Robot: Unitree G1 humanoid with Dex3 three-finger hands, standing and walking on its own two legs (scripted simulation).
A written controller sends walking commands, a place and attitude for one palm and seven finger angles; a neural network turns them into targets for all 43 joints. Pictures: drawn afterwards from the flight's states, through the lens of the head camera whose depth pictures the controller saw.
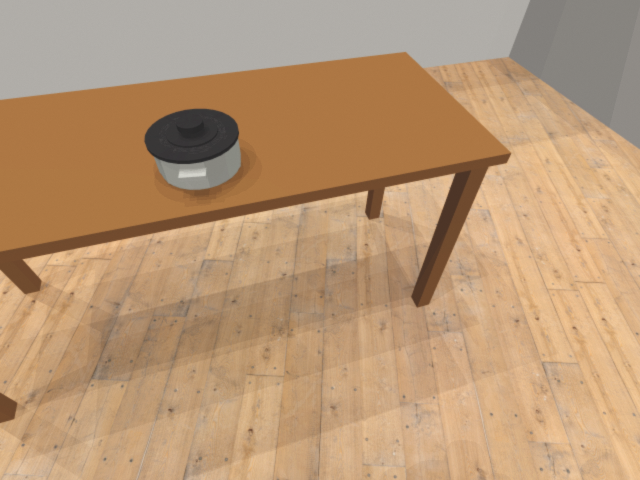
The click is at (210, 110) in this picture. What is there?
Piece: lid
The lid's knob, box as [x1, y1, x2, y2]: [176, 114, 203, 133]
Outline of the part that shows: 176,120 178,130 183,133 193,133 200,130 203,127 201,117 195,114 183,115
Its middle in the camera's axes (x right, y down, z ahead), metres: -0.27 -0.23 +0.79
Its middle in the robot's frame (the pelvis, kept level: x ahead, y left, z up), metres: +0.74 +0.31 +0.03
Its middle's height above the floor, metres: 0.81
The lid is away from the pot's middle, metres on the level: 0.00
